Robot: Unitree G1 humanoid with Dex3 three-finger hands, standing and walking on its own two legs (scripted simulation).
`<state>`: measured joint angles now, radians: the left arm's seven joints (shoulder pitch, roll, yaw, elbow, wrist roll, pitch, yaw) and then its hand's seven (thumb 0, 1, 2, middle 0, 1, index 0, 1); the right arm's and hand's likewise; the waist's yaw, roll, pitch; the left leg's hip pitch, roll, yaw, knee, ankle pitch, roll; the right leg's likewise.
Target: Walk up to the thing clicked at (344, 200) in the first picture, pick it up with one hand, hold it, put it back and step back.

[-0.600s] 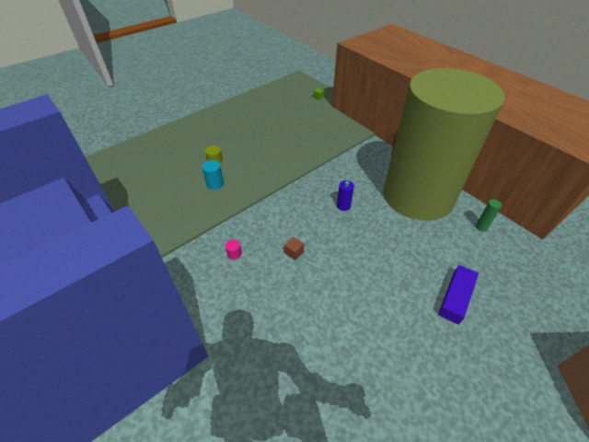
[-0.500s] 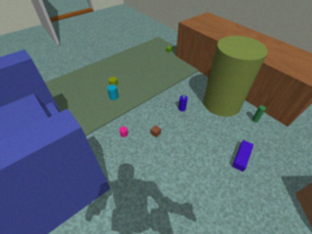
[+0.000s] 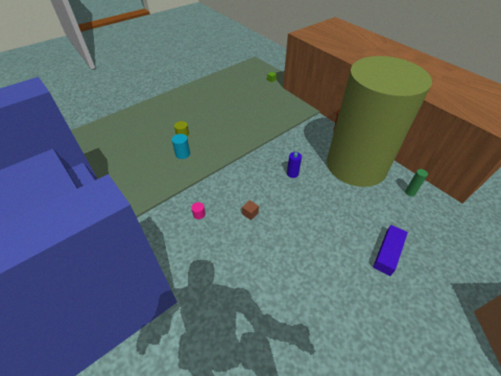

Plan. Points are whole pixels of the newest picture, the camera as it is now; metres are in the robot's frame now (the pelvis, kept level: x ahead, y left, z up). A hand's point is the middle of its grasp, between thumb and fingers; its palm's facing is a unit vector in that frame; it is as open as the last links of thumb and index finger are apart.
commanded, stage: stand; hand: left
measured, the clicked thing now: (294, 163) +1.28 -0.23 -0.70
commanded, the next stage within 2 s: walk up in 0.52 s
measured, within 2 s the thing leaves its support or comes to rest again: neither
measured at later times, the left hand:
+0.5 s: hand out of the picture +0.07 +0.25 -0.16, palm faces -0.03 -0.94 -0.34, open 7.4 cm
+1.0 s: hand (165, 357) +0.20 +0.17 -0.14, palm faces -0.12 -0.91 -0.40, open 7.4 cm
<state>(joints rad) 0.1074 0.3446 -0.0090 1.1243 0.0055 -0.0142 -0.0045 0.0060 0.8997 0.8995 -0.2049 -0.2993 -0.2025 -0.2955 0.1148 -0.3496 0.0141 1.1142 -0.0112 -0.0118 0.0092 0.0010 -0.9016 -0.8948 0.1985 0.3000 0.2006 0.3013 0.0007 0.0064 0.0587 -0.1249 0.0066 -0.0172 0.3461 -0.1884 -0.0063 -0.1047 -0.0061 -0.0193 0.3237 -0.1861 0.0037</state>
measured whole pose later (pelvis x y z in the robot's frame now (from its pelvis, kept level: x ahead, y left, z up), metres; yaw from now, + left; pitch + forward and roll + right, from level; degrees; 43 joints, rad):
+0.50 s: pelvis +0.00 +0.00 +0.00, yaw +0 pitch -2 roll +0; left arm 0.11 0.35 -0.01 1.13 0.01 -0.01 0.00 0.01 0.90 0.90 -0.20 -0.30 -0.20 -0.30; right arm 0.12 -0.35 0.01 1.12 -0.01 -0.01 0.01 0.00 -0.90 -0.89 0.20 0.30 0.20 0.30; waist 0.00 0.01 0.06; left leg -0.11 0.00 -0.02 0.33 -0.18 0.00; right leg -0.10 -0.01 -0.02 0.32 -0.19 0.01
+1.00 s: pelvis +0.12 -0.10 -0.02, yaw -10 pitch -4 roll +0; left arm 0.30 0.38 0.07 0.94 0.01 -0.05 -0.07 0.00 0.90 0.90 -0.20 -0.30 -0.20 -0.30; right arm 0.23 -0.46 -0.07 0.97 -0.03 -0.03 0.06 0.01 -0.90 -0.90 0.20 0.30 0.20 0.30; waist 0.04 0.07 0.06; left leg -0.36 0.07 0.03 1.09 -0.42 0.02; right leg -0.25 -0.02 -0.04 0.58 -0.27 -0.03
